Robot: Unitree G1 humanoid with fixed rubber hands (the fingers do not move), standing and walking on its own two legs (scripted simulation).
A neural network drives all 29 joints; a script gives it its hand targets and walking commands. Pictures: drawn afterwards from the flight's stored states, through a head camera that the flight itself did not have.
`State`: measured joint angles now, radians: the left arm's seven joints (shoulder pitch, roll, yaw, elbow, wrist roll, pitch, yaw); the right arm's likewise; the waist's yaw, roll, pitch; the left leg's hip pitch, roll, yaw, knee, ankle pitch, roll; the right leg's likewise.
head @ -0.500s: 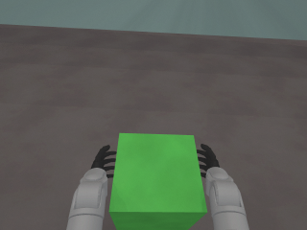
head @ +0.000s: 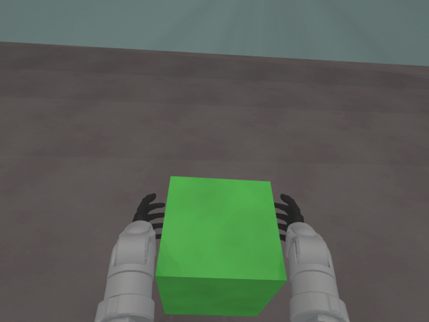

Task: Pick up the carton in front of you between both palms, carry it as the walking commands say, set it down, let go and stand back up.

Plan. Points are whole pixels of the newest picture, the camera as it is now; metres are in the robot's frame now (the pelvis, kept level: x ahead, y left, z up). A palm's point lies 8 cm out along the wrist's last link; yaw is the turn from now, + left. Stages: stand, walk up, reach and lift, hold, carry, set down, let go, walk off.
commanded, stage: set down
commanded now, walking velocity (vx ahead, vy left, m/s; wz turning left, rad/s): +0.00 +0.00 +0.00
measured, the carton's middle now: (215, 250) +0.32 +0.00 -0.04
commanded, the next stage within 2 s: none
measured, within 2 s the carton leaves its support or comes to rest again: neither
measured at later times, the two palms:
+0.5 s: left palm (155, 261) +0.36 +0.14 -0.17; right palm (269, 260) +0.36 -0.15 -0.15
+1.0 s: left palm (157, 270) +0.40 +0.16 -0.31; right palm (254, 273) +0.39 -0.14 -0.29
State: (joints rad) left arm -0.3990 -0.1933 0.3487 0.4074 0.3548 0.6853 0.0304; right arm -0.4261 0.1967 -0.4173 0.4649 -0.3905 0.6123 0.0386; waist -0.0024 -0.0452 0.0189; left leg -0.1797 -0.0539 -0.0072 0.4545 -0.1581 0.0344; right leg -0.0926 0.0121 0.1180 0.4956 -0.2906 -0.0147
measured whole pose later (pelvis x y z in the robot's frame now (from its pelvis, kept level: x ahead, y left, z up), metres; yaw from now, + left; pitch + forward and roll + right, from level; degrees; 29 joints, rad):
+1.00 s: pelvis -0.05 -0.02 -0.21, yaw -3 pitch +44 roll -4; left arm -0.87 0.04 0.37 0.72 0.23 0.21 0.02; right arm -0.81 0.15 -0.47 0.62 -0.17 0.17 -0.13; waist 0.02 -0.04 -0.20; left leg -1.87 -0.07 -0.10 1.51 -0.40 -0.02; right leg -1.76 0.15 0.06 1.55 -0.56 0.04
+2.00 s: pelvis -0.08 -0.02 -0.38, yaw -7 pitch +41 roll -3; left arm -1.30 0.29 0.29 1.00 0.07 0.19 0.02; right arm -1.24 -0.01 -0.37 0.85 -0.05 0.17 -0.23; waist 0.08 -0.06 0.18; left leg -2.32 -0.04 -0.06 2.09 -0.49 -0.02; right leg -2.23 0.24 0.04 2.15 -0.65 0.09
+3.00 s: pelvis -0.09 -0.01 -0.40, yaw -7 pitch +34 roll -3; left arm -1.37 0.46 0.22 1.24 -0.10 -0.01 0.01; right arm -1.36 -0.21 -0.16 1.09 0.12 0.06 -0.14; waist 0.06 -0.06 0.39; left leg -2.28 0.02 -0.02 2.17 -0.48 0.02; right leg -2.19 0.16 0.00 2.22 -0.64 0.07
